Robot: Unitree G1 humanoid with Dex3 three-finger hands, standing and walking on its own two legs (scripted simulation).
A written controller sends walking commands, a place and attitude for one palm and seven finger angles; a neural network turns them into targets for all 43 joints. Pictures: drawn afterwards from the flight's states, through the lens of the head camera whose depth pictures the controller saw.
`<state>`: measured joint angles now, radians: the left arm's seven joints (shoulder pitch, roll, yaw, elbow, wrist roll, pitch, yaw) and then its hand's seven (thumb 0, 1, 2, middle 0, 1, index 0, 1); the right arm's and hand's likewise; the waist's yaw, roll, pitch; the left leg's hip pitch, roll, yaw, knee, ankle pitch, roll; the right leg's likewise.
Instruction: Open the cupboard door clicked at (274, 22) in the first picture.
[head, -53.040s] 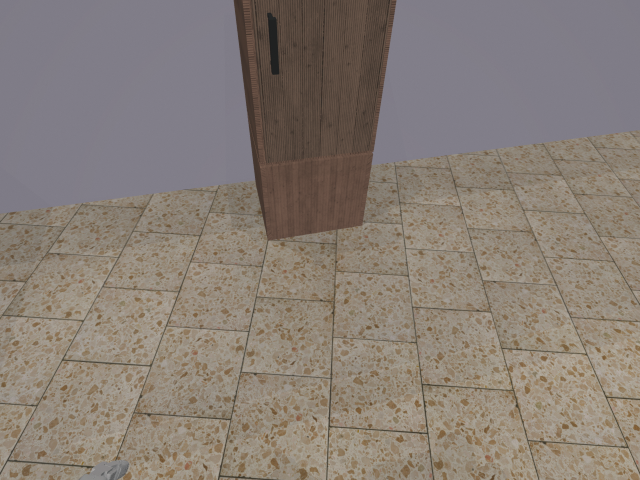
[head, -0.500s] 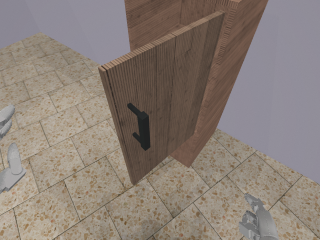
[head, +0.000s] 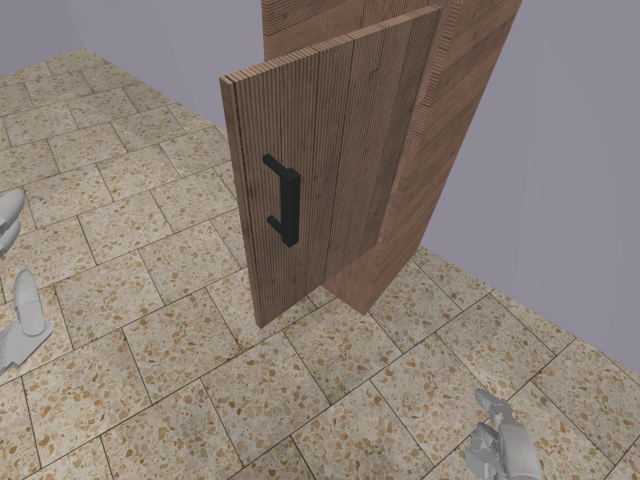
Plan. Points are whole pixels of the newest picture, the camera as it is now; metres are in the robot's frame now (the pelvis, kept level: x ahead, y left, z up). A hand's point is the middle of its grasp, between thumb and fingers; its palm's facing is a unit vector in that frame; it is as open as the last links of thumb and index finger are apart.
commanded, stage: step back with the hand held close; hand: left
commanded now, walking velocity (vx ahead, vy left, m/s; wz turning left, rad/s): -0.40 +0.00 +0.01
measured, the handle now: (281, 202) +0.47 +0.09 +0.06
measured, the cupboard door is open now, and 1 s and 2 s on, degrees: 80 80 80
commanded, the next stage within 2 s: stop stepping back and stand still in 0.18 s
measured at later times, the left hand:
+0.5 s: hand out of the picture +0.03 +0.21 +0.16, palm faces +0.35 -0.79 -0.49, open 7.4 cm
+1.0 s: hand out of the picture -0.01 +0.21 +0.16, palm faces +0.42 -0.77 -0.48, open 7.4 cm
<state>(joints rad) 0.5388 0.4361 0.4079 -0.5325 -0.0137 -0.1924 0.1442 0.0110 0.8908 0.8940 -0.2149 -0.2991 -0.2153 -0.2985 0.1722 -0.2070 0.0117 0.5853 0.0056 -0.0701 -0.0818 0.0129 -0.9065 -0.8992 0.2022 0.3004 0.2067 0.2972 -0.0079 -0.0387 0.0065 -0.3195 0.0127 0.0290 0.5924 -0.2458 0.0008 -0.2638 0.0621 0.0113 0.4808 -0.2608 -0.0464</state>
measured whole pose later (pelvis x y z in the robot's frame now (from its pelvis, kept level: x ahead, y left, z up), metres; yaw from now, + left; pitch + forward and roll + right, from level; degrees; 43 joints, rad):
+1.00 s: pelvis -0.21 -0.05 -0.01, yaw +0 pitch +0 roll +1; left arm 0.52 0.39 0.40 -0.43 -0.01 -0.23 0.13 0.01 0.89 0.89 -0.21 -0.30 -0.21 -0.30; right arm 0.24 -0.18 0.01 0.68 -0.01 -0.11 -0.05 0.01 -0.91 -0.90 0.20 0.30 0.21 0.30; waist 0.01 0.00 -0.01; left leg -0.39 0.01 0.03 0.98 -0.40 0.01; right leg -0.28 0.03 -0.11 0.55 -0.28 -0.10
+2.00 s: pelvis -0.21 -0.01 +0.01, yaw +2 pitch -2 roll +0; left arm 0.18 0.28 0.02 1.14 0.02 -0.01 0.01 0.00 0.91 0.89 -0.20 -0.30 -0.20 -0.30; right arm 0.19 -0.25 -0.01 1.13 -0.02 0.01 0.00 0.01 -0.91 -0.90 0.20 0.30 0.20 0.30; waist 0.01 0.03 0.06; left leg -0.17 -0.01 0.03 0.37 -0.16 0.02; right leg -0.16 0.00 -0.04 0.37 -0.18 -0.02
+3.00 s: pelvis -0.18 -0.03 +0.01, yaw +1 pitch -1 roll +0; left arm 0.10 0.32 0.01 1.14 0.01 -0.03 0.00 0.00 0.91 0.89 -0.20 -0.30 -0.20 -0.30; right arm 0.09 -0.33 -0.01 1.13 -0.02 0.00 0.00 0.00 -0.91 -0.90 0.20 0.30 0.21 0.30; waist 0.00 0.02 0.05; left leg -0.09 0.01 0.04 0.28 -0.16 -0.01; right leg -0.09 0.03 -0.04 0.29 -0.19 -0.04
